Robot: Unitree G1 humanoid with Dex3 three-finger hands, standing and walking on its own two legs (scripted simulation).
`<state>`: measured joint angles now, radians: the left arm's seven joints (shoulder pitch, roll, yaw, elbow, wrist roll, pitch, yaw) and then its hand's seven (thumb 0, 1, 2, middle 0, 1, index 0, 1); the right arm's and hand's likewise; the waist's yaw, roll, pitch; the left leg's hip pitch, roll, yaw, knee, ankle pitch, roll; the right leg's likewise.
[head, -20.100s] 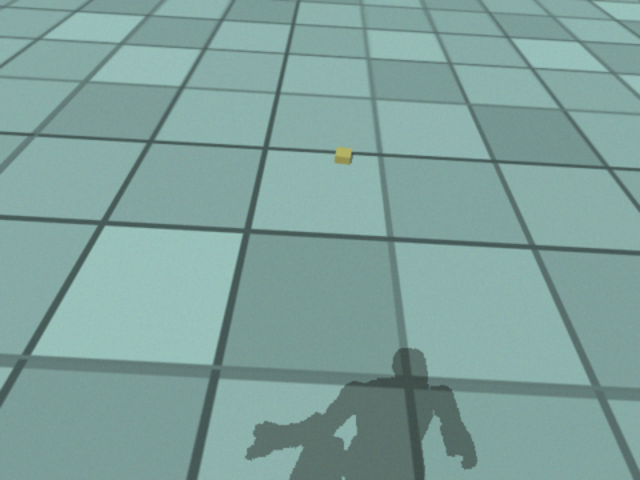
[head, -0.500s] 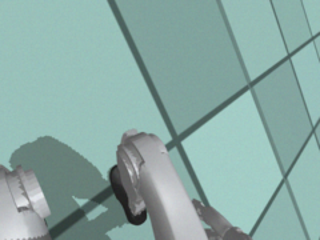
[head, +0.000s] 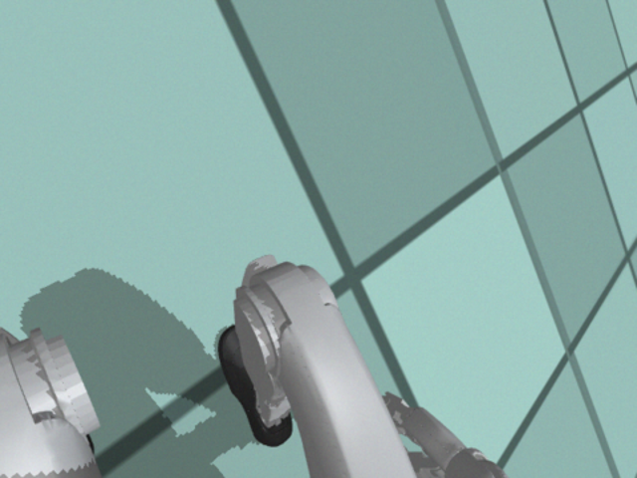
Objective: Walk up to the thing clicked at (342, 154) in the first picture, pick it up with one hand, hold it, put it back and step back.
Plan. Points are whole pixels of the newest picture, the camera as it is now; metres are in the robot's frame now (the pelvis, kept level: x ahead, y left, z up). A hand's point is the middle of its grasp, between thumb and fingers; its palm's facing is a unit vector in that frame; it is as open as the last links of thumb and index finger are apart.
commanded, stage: close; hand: left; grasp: from above
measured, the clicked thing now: out of the picture +0.45 +0.37 -0.28
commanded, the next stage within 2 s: settle in 1.04 s
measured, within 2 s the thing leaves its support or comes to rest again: leaves its support in 1.38 s
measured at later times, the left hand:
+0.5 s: hand out of the picture +0.43 +0.36 -0.25, palm faces -0.43 -0.17 -0.89, open 10.9 cm
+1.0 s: hand out of the picture +0.43 +0.36 -0.25, palm faces -0.43 -0.17 -0.89, open 10.9 cm
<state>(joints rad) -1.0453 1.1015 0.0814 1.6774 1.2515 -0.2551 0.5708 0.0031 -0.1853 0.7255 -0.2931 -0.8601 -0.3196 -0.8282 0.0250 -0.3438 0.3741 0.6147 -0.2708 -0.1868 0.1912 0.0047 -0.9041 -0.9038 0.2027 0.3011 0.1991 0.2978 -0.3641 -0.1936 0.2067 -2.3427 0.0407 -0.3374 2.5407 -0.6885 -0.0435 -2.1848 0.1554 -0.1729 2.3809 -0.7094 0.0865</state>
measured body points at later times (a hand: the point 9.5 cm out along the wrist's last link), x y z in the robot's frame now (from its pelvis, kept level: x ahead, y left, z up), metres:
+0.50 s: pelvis +0.00 +0.00 +0.00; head +0.27 +0.15 +0.32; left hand +0.44 +0.37 -0.20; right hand +0.09 -0.25 -0.06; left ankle +0.07 +0.14 -0.27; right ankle +0.11 -0.12 -0.27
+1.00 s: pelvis +0.00 +0.00 +0.00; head +0.27 +0.15 +0.32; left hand +0.45 +0.37 -0.20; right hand +0.09 -0.25 -0.06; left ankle +0.07 +0.14 -0.27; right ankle +0.11 -0.12 -0.27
